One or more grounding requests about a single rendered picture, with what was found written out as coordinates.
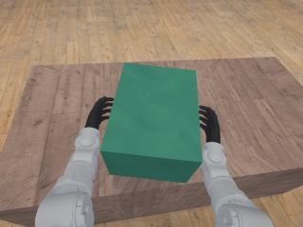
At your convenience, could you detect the right robot forearm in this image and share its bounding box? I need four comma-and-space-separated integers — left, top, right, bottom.
200, 142, 275, 227

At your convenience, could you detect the right robot upper arm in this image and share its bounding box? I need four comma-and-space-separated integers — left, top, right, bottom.
215, 202, 274, 227

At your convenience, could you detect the left robot forearm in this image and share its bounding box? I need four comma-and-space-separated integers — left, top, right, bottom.
35, 127, 100, 227

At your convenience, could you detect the pedestal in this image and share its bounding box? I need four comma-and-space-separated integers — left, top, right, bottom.
0, 57, 303, 227

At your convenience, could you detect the left robot upper arm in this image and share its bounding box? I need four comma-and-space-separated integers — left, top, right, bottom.
36, 190, 95, 227

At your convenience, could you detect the left robot hand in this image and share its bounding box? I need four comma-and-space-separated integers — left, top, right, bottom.
84, 96, 115, 130

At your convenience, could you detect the right robot hand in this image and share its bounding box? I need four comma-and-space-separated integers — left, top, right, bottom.
199, 105, 221, 144

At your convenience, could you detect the carton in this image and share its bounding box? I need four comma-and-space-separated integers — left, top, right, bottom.
100, 62, 203, 183

